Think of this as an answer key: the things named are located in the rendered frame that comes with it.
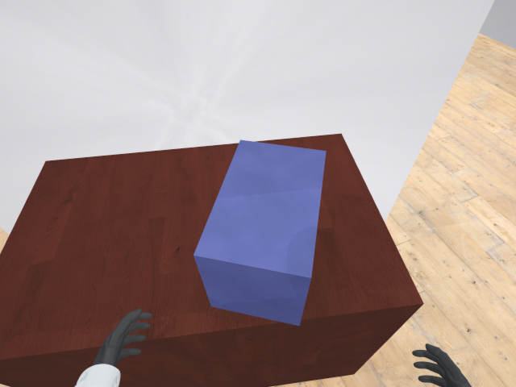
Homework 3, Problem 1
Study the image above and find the robot left hand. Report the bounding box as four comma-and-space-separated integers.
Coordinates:
92, 309, 152, 367

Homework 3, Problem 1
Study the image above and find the robot right hand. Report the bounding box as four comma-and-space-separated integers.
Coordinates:
412, 343, 472, 387

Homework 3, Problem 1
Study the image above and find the left robot forearm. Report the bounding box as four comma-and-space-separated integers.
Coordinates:
75, 364, 120, 387

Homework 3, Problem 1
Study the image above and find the carton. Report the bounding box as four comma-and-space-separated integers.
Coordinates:
193, 140, 326, 326

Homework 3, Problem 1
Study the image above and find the pedestal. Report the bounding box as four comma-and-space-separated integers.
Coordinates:
0, 134, 424, 387

